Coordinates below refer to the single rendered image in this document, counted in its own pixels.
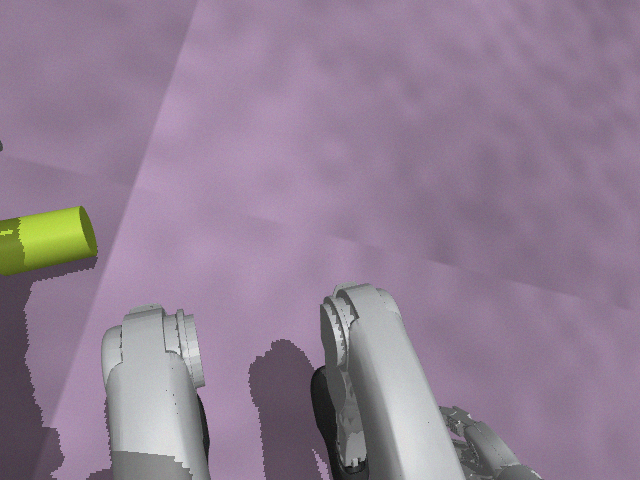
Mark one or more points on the right robot foot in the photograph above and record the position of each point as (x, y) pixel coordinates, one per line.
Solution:
(325, 416)

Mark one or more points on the can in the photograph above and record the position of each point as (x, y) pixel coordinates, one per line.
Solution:
(45, 239)

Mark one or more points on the right robot hand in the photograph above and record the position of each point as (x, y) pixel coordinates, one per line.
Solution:
(484, 455)

